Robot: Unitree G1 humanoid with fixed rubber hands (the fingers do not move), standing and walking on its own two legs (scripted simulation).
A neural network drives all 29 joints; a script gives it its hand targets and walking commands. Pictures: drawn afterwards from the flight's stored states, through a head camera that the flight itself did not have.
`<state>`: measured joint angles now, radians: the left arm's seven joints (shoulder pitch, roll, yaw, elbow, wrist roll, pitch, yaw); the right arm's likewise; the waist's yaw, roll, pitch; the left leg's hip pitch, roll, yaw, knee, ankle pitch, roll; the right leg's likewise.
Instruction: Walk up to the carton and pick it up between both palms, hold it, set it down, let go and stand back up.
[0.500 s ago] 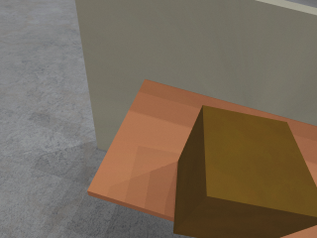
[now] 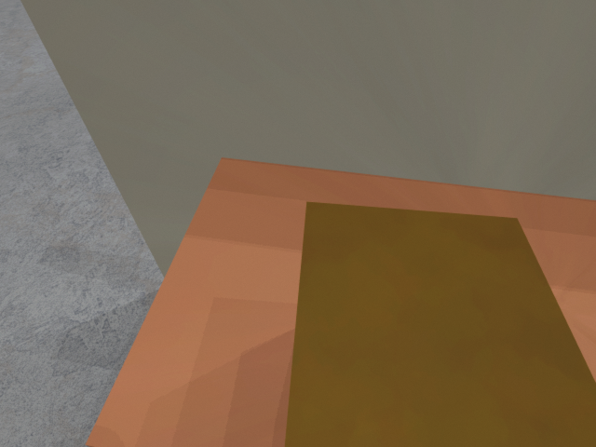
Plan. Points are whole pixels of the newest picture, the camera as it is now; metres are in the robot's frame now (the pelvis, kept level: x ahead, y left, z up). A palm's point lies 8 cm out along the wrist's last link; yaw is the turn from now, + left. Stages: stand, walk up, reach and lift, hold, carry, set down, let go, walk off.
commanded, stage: walk up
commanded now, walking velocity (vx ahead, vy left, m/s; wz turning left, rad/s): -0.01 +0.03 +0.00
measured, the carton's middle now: (392, 370) +0.19 -0.11 +0.10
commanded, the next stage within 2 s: none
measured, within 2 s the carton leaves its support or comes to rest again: neither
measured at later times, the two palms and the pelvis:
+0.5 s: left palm out of the picture -0.01 +0.30 -0.10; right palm out of the picture +0.00 -0.24 -0.13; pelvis -0.05 +0.02 +0.01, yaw +0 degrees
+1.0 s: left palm out of the picture -0.09 +0.32 -0.13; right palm out of the picture -0.09 -0.14 -0.10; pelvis -0.05 +0.08 +0.03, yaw +0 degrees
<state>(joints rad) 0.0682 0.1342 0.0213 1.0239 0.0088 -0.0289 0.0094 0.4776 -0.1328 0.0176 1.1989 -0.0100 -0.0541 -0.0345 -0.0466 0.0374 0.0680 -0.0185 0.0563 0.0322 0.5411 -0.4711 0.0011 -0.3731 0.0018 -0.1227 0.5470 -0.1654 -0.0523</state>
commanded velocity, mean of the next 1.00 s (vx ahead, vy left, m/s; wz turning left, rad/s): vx -0.05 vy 0.05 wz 0.00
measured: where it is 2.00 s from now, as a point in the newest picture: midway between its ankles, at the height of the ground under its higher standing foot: outside the picture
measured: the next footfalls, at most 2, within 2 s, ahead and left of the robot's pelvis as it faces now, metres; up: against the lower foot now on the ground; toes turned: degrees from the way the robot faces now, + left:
left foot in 0.58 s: -0.08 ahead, +0.15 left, +0.00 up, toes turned +2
right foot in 1.26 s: +0.12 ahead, -0.11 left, +0.00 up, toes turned -6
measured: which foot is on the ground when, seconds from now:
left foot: up 0.00-0.56, down 0.58-1.00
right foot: down 0.00-0.60, up 0.62-1.00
